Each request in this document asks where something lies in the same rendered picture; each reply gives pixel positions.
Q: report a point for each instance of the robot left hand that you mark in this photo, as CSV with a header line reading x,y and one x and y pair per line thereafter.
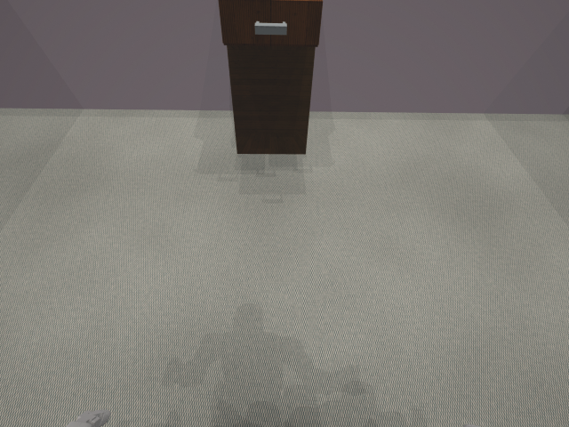
x,y
96,418

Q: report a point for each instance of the cabinet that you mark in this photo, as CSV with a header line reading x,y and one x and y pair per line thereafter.
x,y
271,91

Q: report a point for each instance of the handle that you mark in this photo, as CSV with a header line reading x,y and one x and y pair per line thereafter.
x,y
270,28

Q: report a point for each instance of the drawer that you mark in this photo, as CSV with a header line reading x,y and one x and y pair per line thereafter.
x,y
303,18

